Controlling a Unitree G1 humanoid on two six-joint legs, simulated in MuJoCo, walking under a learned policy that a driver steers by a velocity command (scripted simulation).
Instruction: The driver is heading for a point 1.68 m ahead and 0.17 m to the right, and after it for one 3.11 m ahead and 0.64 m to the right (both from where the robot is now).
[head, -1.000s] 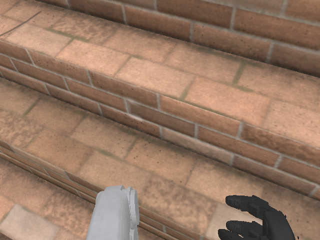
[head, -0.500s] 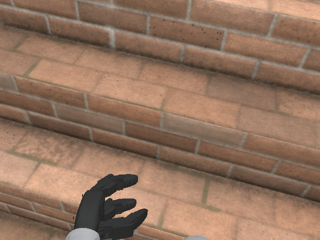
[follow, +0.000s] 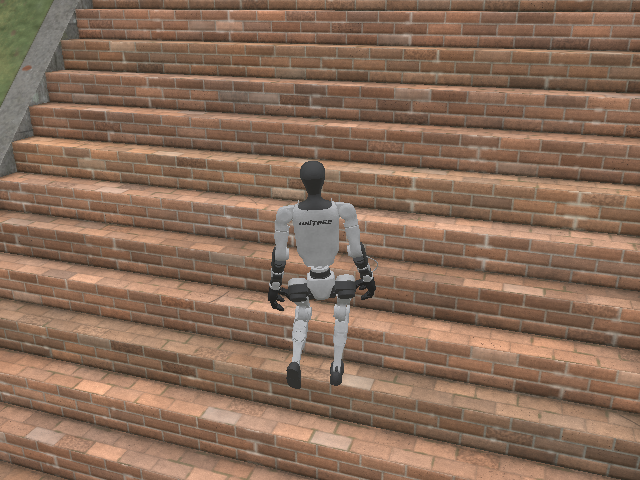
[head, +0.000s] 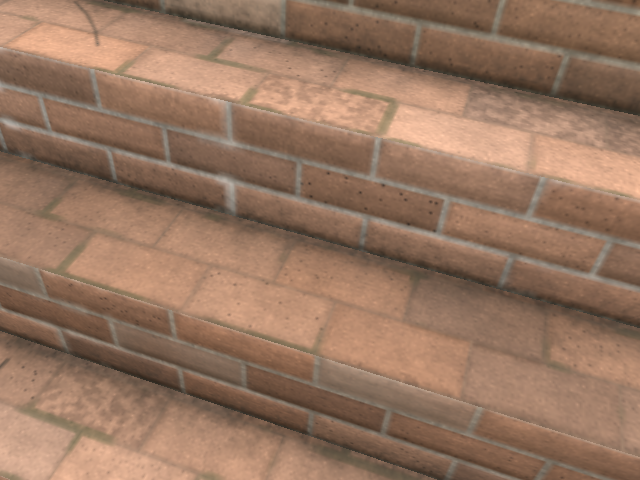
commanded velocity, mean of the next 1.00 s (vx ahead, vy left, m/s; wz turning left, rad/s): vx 0.50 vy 0.00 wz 0.00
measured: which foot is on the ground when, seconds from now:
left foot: up 0.00-0.38, down 0.40-1.00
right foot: down 0.00-0.38, up 0.40-1.00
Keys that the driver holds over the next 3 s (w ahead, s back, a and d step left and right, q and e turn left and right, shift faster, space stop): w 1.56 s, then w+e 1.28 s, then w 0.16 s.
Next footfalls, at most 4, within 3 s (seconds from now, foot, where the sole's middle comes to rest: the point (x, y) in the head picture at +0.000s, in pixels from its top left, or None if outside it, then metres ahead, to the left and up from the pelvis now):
0.40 left None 0.17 0.21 -0.66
1.12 right None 0.43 0.11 -0.43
1.60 left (41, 406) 0.55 0.46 -0.44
2.10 right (189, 286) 0.63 0.21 -0.21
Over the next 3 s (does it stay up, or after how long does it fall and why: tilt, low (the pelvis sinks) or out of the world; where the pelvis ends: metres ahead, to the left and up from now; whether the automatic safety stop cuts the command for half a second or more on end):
stays up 0.84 0.32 0.63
